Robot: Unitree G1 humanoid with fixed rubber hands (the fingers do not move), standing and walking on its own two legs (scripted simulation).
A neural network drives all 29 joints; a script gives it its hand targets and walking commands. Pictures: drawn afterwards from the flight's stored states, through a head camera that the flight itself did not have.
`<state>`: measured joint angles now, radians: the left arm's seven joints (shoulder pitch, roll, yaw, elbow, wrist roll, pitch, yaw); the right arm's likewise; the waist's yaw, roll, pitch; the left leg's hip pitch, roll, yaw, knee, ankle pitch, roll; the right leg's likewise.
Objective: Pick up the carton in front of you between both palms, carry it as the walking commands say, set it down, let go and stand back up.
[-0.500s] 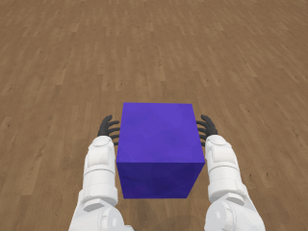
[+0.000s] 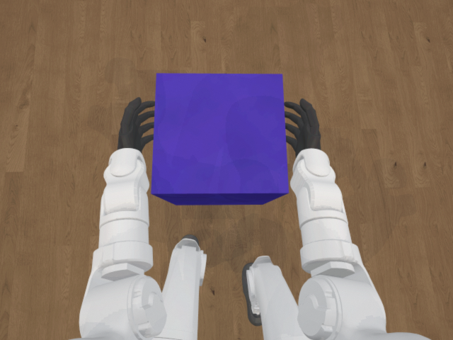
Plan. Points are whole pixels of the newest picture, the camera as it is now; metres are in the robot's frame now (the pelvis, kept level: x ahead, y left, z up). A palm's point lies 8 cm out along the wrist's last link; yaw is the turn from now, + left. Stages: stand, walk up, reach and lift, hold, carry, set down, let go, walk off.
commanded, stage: set down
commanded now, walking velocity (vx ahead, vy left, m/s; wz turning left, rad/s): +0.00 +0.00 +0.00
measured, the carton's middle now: (219, 151) +0.43 +0.06 -0.16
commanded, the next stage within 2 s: none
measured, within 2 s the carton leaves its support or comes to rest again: neither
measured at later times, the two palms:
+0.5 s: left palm (135, 146) +0.44 +0.25 -0.23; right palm (267, 143) +0.48 -0.05 -0.22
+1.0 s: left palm (139, 151) +0.47 +0.28 -0.37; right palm (245, 143) +0.52 -0.02 -0.36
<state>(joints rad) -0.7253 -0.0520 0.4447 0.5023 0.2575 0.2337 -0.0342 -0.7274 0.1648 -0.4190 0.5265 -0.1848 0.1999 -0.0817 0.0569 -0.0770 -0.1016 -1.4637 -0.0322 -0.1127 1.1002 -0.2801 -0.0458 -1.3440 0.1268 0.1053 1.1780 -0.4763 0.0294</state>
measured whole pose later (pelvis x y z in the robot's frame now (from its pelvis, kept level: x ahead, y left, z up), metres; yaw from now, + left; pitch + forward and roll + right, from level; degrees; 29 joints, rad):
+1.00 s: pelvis -0.05 +0.01 -0.21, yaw -6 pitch +45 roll -6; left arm -1.38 0.23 0.47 0.77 0.21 0.33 0.00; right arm -1.46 -0.08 -0.37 0.87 -0.10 0.26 -0.19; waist 0.16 -0.11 0.20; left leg -2.26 -0.08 -0.15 1.89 -0.41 -0.07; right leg -2.10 0.23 0.05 1.96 -0.66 0.10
